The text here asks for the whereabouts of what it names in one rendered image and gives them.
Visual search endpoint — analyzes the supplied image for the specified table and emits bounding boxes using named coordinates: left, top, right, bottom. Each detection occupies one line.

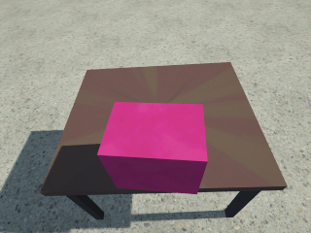
left=40, top=62, right=287, bottom=220

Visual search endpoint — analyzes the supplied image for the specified carton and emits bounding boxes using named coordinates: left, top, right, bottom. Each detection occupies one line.
left=97, top=102, right=208, bottom=194

